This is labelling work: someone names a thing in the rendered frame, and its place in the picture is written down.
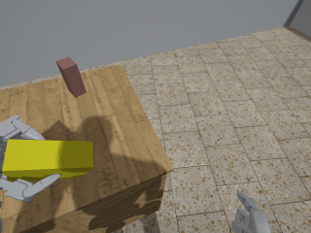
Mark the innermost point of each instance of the robot right hand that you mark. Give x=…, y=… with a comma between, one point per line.
x=254, y=222

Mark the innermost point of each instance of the sponge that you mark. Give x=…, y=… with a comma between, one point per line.
x=34, y=160

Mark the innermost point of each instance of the table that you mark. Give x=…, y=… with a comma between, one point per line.
x=130, y=164

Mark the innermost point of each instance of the robot left hand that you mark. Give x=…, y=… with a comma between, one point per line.
x=13, y=128

